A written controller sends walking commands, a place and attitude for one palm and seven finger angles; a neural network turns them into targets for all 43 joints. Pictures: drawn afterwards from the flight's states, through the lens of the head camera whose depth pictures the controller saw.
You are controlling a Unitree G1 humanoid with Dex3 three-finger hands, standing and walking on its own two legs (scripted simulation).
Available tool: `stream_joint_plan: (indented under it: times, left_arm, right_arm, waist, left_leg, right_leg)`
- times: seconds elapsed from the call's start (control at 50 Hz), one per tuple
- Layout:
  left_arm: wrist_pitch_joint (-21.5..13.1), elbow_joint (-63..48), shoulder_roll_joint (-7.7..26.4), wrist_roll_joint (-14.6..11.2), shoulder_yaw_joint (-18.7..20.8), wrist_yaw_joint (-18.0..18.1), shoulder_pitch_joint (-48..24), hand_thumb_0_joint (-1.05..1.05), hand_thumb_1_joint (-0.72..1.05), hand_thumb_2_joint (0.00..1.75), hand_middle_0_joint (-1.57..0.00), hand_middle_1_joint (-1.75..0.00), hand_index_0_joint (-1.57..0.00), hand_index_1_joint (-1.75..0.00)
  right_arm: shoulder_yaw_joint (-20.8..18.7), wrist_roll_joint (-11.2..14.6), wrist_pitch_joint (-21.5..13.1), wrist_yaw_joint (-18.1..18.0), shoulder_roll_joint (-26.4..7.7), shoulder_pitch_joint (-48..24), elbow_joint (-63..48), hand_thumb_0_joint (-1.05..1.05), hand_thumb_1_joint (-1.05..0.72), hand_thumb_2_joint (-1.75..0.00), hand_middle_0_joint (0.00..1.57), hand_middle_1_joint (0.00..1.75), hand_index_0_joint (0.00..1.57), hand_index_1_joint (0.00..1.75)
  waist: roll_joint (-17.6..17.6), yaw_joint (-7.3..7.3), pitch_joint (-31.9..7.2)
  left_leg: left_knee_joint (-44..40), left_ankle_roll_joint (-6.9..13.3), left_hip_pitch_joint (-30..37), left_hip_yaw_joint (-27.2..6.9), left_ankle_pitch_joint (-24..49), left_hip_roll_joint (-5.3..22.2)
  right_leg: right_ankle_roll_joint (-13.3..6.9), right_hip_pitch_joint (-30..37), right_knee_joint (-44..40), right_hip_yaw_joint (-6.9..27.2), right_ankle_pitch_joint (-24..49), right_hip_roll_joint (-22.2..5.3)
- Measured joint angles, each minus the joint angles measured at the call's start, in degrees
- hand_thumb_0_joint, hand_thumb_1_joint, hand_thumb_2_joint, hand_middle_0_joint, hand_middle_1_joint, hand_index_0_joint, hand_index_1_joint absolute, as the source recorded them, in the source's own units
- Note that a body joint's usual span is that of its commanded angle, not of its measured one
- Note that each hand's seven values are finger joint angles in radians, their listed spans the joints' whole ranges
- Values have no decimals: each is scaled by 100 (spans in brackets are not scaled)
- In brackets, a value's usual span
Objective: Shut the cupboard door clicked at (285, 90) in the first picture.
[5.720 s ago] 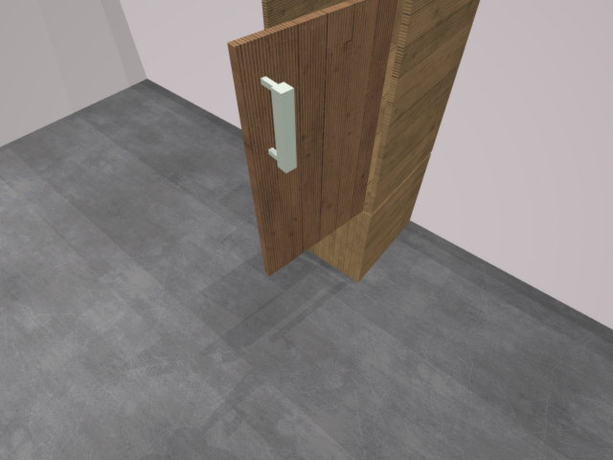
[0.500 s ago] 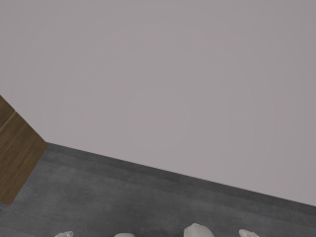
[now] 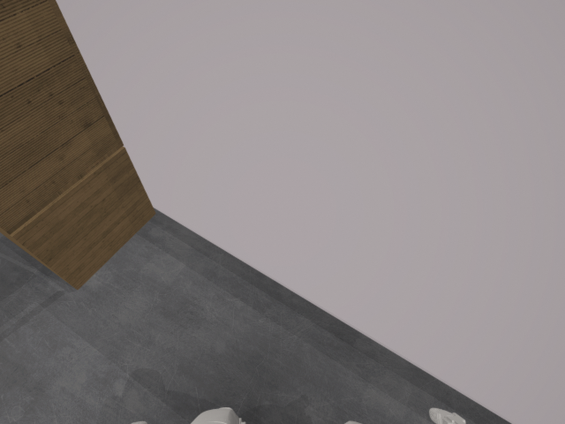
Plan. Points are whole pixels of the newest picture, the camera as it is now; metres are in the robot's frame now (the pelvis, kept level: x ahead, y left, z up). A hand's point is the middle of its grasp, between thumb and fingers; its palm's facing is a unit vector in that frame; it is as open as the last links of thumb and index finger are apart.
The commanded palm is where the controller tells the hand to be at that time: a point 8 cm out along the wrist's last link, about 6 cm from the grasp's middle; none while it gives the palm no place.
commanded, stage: turn to face it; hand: left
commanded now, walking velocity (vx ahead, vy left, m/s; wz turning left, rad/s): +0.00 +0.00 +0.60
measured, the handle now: out of the picture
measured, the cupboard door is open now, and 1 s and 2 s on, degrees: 80 80 80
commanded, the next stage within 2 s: take the last steps up to it in 1.30 s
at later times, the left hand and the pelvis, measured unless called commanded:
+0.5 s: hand out of the picture +0.06 +0.18 -0.14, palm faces +0.27 -0.93 -0.27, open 7.4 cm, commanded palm none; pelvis +0.01 -0.03 +0.01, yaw +17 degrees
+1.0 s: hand out of the picture -0.01 +0.22 -0.14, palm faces +0.55 -0.79 -0.27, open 7.4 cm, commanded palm none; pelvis +0.03 -0.02 +0.02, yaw +34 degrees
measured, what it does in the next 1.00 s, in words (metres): steps on the spot, turning left: right foot, then left foot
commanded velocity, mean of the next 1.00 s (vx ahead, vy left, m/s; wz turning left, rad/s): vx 0.00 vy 0.00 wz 0.59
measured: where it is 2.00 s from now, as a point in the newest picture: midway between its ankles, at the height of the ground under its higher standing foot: outside the picture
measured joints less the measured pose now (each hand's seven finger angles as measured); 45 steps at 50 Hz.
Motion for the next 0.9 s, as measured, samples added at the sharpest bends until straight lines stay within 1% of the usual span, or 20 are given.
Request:
stream_joint_plan:
  times: [0.04,0.08,0.12,0.24,0.3,0.34,0.36,0.4,0.42,0.46,0.5,0.56,0.64,0.66,0.68,0.72,0.74,0.78,0.82,0.9]
  left_arm:
    - [158,98,121,1,53,35,-81,0,90,89,-20,-30,-20,-30]
    - [241,183,198,-1,107,45,-173,1,91,89,-20,-30,-20,-30]
    - [253,185,240,9,140,22,-244,1,91,89,-20,-30,-20,-30]
    - [186,17,238,8,138,-2,-399,1,91,90,-20,-30,-20,-30]
    - [132,-63,192,-10,103,6,-480,1,91,90,-20,-30,-20,-30]
    - [50,-134,162,-22,70,11,-481,0,91,90,-20,-30,-20,-30]
    - [-17,-201,188,-4,54,17,-430,0,91,90,-20,-30,-20,-30]
    - [-81,-177,50,34,23,64,-458,0,91,89,-20,-30,-20,-30]
    - [-87,-169,-20,37,-5,78,-442,0,91,89,-20,-30,-20,-30]
    - [-84,-149,-118,31,-47,95,-371,0,90,89,-20,-30,-20,-30]
    - [-71,-112,-166,37,-75,95,-295,0,90,89,-20,-30,-20,-30]
    - [-69,-61,-189,56,-99,65,-209,0,90,89,-20,-30,-20,-30]
    - [-78,-13,-127,58,-75,16,-73,0,90,89,-20,-30,-20,-30]
    - [-66,-8,-92,37,-57,3,-6,0,90,89,-20,-30,-20,-30]
    - [-32,1,-52,10,-29,-13,41,0,90,89,-20,-30,-20,-30]
    - [119,90,78,0,22,13,-7,0,90,89,-20,-30,-20,-30]
    - [191,152,131,-2,49,36,-47,0,90,89,-20,-30,-20,-30]
    - [268,240,207,-2,104,44,-136,1,90,89,-20,-30,-20,-30]
    - [268,238,253,8,142,18,-206,1,91,89,-20,-30,-20,-30]
    - [210,117,273,11,157,-5,-297,1,91,89,-20,-30,-20,-30]
  right_arm:
    - [18,-17,-78,-50,57,-30,-41,1,-91,-90,20,30,20,30]
    - [33,-33,-107,-118,96,14,-59,1,-91,-90,20,30,20,30]
    - [47,-42,-107,-158,111,75,-33,1,-91,-90,20,30,20,30]
    - [48,-66,-62,-165,107,282,88,1,-91,-90,20,30,21,30]
    - [15,-69,-9,-156,95,380,136,1,-91,-90,20,30,21,30]
    - [-18,-43,40,-151,81,452,161,1,-91,-90,20,30,21,30]
    - [-33,-16,62,-140,94,510,151,1,-91,-90,20,30,21,30]
    - [-102,-4,118,-124,-9,455,198,1,-91,-90,20,30,21,30]
    - [-130,-10,148,-117,-55,427,221,1,-91,-90,20,30,21,30]
    - [-150,-15,192,-93,-105,370,257,1,-91,-90,20,30,20,30]
    - [-141,-2,216,-65,-96,328,261,1,-91,-90,20,30,20,30]
    - [-102,16,213,-25,-54,260,236,1,-91,-90,20,30,20,30]
    - [-39,29,144,2,-26,114,157,1,-91,-90,20,30,20,30]
    - [-23,23,101,10,-39,97,111,1,-91,-90,20,30,20,30]
    - [-24,5,38,9,-55,75,62,1,-91,-90,20,30,20,30]
    - [-15,-7,-63,-27,-8,-7,6,1,-91,-90,20,30,20,30]
    - [0,-15,-97,-59,19,-11,-19,1,-91,-90,20,30,20,30]
    - [19,-33,-123,-127,61,26,-40,1,-91,-90,20,30,20,30]
    - [41,-46,-123,-165,85,80,-12,1,-91,-90,20,30,20,30]
    - [65,-54,-94,-174,110,208,82,1,-91,-90,20,30,21,30]
  waist:
    - [-47,36,24]
    - [-17,38,-17]
    - [34,51,-65]
    - [264,4,-188]
    - [387,-72,-222]
    - [436,-96,-267]
    - [348,-84,-340]
    - [503,-101,-243]
    - [550,-125,-194]
    - [548,-163,-126]
    - [446,-190,-92]
    - [252,-165,-46]
    - [64,-62,11]
    - [39,-47,-14]
    - [33,-42,-46]
    - [-53,15,9]
    - [-54,27,6]
    - [-15,32,-33]
    - [41,47,-81]
    - [184,53,-183]
  left_leg:
    - [185,178,-82,-67,-186,-35]
    - [53,201,-46,-183,-197,-52]
    - [-200,155,35,-297,-48,-72]
    - [-640,111,136,-694,241,-111]
    - [-584,29,63,-943,247,-144]
    - [-404,-50,-49,-1101,177,-206]
    - [-202,-83,-178,-1092,39,-301]
    - [860,-183,-546,-1081,-877,-305]
    - [1493,-225,-727,-995,-1116,-302]
    - [2463,-324,-980,-755,-1175,-222]
    - [2694,-403,-1012,-525,-1135,-107]
    - [1992,-450,-750,-242,-1132,29]
    - [585,-373,-197,-35,-807,39]
    - [122,-318,-3,2,-438,32]
    - [-36,-114,13,-33,-27,18]
    - [248,154,-128,-69,-132,-49]
    - [266,202,-137,-113,-213,-56]
    - [92,210,-87,-236,-194,-72]
    - [-185,161,-1,-363,-25,-92]
    - [-587,159,117,-624,215,-124]
  right_leg:
    - [59,-488,1146,460,-495,172]
    - [86,-854,1842,738,-336,346]
    - [103,-1055,2018,892,-36,444]
    - [94,-923,1008,1075,170,653]
    - [51,-565,151,1072,245,805]
    - [8,-148,-762,1020,652,877]
    - [-106,57,-1268,1071,841,797]
    - [-257,51,-1096,918,812,792]
    - [-285,104,-1053,827,769,755]
    - [-286,265,-1127,679,753,661]
    - [-264,415,-1248,547,776,541]
    - [-206,544,-1310,345,754,342]
    - [-66,516,-1004,80,533,109]
    - [-16,439,-792,30,411,50]
    - [28,253,-413,28,291,-7]
    - [80,-257,751,435,-392,55]
    - [87,-497,1269,617,-506,157]
    - [96,-866,1908,837,-318,323]
    - [100,-1071,2050,952,-26,424]
    - [109,-1092,1519,1056,197,569]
